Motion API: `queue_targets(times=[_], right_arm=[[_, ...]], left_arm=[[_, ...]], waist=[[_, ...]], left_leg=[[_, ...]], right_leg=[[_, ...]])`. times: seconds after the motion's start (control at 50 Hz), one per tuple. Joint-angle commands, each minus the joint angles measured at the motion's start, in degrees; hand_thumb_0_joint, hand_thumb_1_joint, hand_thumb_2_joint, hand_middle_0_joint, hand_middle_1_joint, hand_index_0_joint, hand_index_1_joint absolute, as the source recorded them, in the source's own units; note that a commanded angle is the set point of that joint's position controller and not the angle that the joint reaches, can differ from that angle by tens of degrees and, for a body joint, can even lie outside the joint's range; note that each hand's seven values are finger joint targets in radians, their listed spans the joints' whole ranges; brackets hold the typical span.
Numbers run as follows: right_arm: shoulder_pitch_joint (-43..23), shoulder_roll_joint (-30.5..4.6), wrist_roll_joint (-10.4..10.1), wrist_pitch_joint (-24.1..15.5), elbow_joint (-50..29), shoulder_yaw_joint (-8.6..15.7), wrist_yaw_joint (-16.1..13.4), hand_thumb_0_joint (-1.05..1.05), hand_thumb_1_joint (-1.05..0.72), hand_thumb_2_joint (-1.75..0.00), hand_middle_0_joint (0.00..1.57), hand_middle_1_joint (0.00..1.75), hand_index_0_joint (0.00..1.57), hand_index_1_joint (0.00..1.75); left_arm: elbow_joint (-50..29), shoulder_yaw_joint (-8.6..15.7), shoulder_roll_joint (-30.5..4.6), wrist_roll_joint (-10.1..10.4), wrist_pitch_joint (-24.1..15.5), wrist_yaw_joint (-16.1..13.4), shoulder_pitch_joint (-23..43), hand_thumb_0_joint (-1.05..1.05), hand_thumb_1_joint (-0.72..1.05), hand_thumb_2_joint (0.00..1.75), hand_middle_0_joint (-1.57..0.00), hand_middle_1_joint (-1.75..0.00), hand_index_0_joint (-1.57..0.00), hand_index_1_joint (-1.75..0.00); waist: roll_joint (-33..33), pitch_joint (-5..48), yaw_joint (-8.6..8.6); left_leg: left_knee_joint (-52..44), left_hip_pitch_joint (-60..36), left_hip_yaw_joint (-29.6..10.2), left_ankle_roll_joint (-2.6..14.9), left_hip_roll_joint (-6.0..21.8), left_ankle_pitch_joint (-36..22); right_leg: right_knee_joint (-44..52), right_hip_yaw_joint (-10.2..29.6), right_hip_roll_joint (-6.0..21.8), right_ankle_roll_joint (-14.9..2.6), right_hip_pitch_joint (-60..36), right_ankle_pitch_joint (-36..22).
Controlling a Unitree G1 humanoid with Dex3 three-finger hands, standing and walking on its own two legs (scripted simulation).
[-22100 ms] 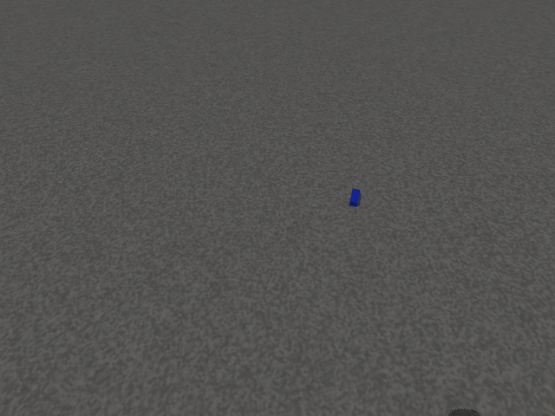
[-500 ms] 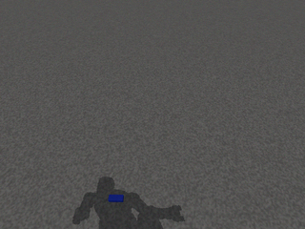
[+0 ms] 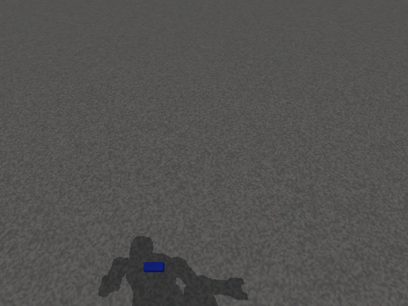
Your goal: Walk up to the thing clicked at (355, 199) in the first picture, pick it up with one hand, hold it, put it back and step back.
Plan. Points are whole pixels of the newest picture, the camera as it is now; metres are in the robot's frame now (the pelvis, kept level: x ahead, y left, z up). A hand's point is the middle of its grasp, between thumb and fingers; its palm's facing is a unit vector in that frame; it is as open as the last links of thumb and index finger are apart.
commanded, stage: walk up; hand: left
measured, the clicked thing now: (154, 267) +0.42 +0.26 -0.77
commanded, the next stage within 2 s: stand in 0.04 s
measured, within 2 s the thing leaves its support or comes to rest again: neither
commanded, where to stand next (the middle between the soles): +0.06 -0.01 m, yaw -1 degrees
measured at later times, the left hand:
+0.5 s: hand out of the picture +0.07 +0.25 -0.16, palm faces -0.02 -0.94 -0.34, open 7.4 cm
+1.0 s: hand out of the picture +0.08 +0.25 -0.16, palm faces -0.02 -0.94 -0.34, open 7.4 cm
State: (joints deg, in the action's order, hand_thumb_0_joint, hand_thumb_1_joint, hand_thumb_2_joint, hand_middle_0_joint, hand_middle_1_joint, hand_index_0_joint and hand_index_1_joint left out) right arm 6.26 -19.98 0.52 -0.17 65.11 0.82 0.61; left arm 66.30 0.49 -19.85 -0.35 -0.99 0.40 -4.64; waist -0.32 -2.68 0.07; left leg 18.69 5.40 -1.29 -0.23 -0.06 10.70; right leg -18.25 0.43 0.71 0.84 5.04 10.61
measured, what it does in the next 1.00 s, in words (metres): stands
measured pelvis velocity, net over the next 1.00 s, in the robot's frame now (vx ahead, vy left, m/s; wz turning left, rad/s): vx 0.00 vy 0.00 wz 0.00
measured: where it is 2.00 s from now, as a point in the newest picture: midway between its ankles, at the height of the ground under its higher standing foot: outside the picture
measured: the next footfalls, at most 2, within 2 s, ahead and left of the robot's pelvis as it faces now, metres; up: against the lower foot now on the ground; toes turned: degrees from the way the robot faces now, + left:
none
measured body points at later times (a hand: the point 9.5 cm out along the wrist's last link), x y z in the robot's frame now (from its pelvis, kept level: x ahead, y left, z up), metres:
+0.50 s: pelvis +0.00 -0.01 +0.00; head +0.01 -0.01 +0.45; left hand +0.07 +0.30 -0.13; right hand +0.08 -0.31 -0.13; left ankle +0.00 +0.12 -0.75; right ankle -0.01 -0.13 -0.75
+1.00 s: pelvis +0.00 +0.00 +0.00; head +0.02 +0.00 +0.45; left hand +0.08 +0.30 -0.13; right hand +0.08 -0.31 -0.13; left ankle +0.00 +0.12 -0.75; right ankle -0.01 -0.13 -0.75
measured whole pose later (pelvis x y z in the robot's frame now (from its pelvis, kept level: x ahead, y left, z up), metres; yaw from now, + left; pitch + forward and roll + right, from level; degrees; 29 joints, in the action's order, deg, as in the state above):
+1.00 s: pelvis +0.00 +0.00 +0.00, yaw +0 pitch -2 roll +0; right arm 5.9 -20.3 0.4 -0.2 64.3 -0.2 0.4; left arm 64.8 -0.2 -20.2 -0.2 -0.9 0.3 -6.3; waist -0.1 -3.1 0.2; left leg 18.4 5.5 -1.4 -0.6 0.5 10.9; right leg -17.3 0.3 0.2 0.5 4.8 10.4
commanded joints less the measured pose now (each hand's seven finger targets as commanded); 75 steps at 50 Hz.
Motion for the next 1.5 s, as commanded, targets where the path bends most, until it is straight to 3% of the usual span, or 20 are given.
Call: queue_targets(times=[0.0, 0.08, 0.22, 0.36, 0.5, 0.54, 0.82, 0.88, 0.94, 1.26, 1.34, 1.48], right_arm=[[-3.52, -12.26, -0.08, -1.50, -3.58, 2.17, -0.84, 0.00, -0.90, -0.90, 0.20, 0.30, 0.20, 0.30], [-3.49, -12.42, -0.11, -1.75, -3.51, 1.63, -1.04, 0.00, -0.90, -0.90, 0.20, 0.30, 0.20, 0.30], [-3.44, -12.21, -0.25, -1.86, -3.34, 1.38, -1.15, 0.00, -0.90, -0.90, 0.20, 0.30, 0.20, 0.30], [-3.61, -12.33, -0.24, -1.41, -3.15, 1.33, -0.95, 0.00, -0.90, -0.90, 0.20, 0.30, 0.20, 0.30], [-2.82, -12.24, -0.16, -1.50, -3.07, 1.13, -0.87, 0.00, -0.90, -0.90, 0.20, 0.30, 0.20, 0.30], [-2.83, -12.27, -0.15, -1.69, -3.21, 1.17, -0.94, 0.00, -0.90, -0.90, 0.20, 0.30, 0.20, 0.30], [-2.43, -12.63, -0.23, -1.45, -3.45, 1.24, -1.11, 0.00, -0.90, -0.90, 0.20, 0.30, 0.20, 0.30], [-2.46, -12.52, -0.25, -1.41, -3.64, 1.17, -1.13, 0.00, -0.90, -0.90, 0.20, 0.30, 0.20, 0.30], [-2.02, -12.54, -0.21, -1.50, -3.84, 1.14, -1.17, 0.00, -0.90, -0.90, 0.20, 0.30, 0.20, 0.30], [-2.10, -12.73, -0.12, -1.44, -4.24, 1.21, -1.16, 0.00, -0.90, -0.90, 0.20, 0.30, 0.20, 0.30], [-1.91, -12.70, -0.19, -1.59, -4.23, 1.25, -1.10, 0.00, -0.90, -0.90, 0.20, 0.30, 0.20, 0.30], [-1.47, -12.42, -0.03, -1.54, -3.94, 1.22, -1.09, 0.00, -0.90, -0.90, 0.20, 0.30, 0.20, 0.30]], left_arm=[[-3.28, 2.36, -12.41, -0.25, -1.06, -1.00, 3.14, 0.00, 0.90, 0.90, -0.20, -0.30, -0.20, -0.30], [-3.41, 2.04, -12.12, -0.02, -0.86, -0.97, 2.09, 0.00, 0.90, 0.90, -0.20, -0.30, -0.20, -0.30], [-3.89, 1.91, -12.60, 0.02, -0.94, -0.87, 2.05, 0.00, 0.90, 0.90, -0.20, -0.30, -0.20, -0.30], [-3.82, 1.67, -12.49, -0.09, -0.93, -0.90, 1.56, 0.00, 0.90, 0.90, -0.20, -0.30, -0.20, -0.30], [-3.89, 1.71, -12.61, -0.02, -0.95, -0.85, 0.99, 0.00, 0.90, 0.90, -0.20, -0.30, -0.20, -0.30], [-4.01, 1.81, -12.87, -0.06, -0.99, -0.83, 1.07, 0.00, 0.90, 0.90, -0.20, -0.30, -0.20, -0.30], [-4.51, 1.77, -12.76, -0.07, -1.03, -1.02, 0.43, 0.00, 0.90, 0.90, -0.20, -0.30, -0.20, -0.30], [-4.37, 1.81, -12.75, -0.06, -0.97, -1.05, 0.18, 0.00, 0.90, 0.90, -0.20, -0.30, -0.20, -0.30], [-4.56, 1.87, -12.67, -0.08, -0.99, -1.07, 0.17, 0.00, 0.90, 0.90, -0.20, -0.30, -0.20, -0.30], [-4.54, 1.88, -12.57, -0.31, -0.70, -0.89, 0.13, 0.00, 0.90, 0.90, -0.20, -0.30, -0.20, -0.30], [-4.66, 1.84, -12.57, -0.16, -0.94, -0.89, 0.08, 0.00, 0.90, 0.90, -0.20, -0.30, -0.20, -0.30], [-4.80, 1.91, -12.99, -0.20, -0.69, -0.88, -0.22, 0.00, 0.90, 0.90, -0.20, -0.30, -0.20, -0.30]], waist=[[-0.04, 3.74, -0.03], [-0.17, 2.93, 0.01], [-0.04, 5.93, -0.17], [0.61, 3.44, -0.21], [-0.34, 3.15, -0.26], [0.01, 4.37, -0.28], [-0.05, 5.24, -0.14], [0.24, 4.13, -0.18], [0.10, 5.02, -0.24], [0.15, 2.75, -0.03], [0.17, 4.10, -0.20], [0.37, 3.00, -0.16]], left_leg=[[-3.14, 0.84, -4.83, 1.77, 6.27, -8.51], [-3.43, 0.64, -5.39, 1.16, 6.95, -9.37], [-2.55, -1.66, -4.86, 1.16, 7.31, -13.30], [-3.25, -0.19, -5.10, 1.16, 6.94, -6.65], [-3.65, 1.62, -5.18, 1.18, 6.82, -6.54], [-3.09, 0.11, -5.17, 1.36, 7.31, -9.34], [-1.92, -0.96, -4.99, 1.47, 7.41, -12.15], [-2.56, -0.16, -4.96, 1.38, 7.10, -10.15], [-1.99, -0.74, -4.73, 1.52, 7.32, -13.05], [-3.55, 0.79, -5.21, 1.73, 7.21, -6.72], [-2.69, -0.26, -5.12, 1.74, 7.21, -9.45], [-3.54, 0.44, -5.22, 1.61, 7.14, -6.96]], right_leg=[[2.16, 4.14, 5.80, -1.57, -0.81, -8.76], [2.89, 4.78, 6.38, -1.49, 0.15, -7.27], [2.28, 4.95, 6.84, -1.77, -1.11, -11.76], [3.99, 4.99, 6.42, -1.56, 1.21, -5.58], [3.62, 5.20, 6.67, -1.74, -0.37, -6.89], [3.16, 5.29, 6.93, -1.97, -0.58, -8.61], [2.78, 4.89, 7.03, -2.05, -1.40, -12.25], [3.21, 4.71, 6.64, -1.86, -0.87, -10.17], [2.54, 4.70, 6.93, -1.93, -1.60, -13.11], [3.71, 4.84, 6.56, -1.72, -0.19, -5.97], [3.25, 4.97, 6.88, -1.84, -0.95, -9.10], [3.29, 5.08, 6.65, -2.05, 0.33, -5.76]])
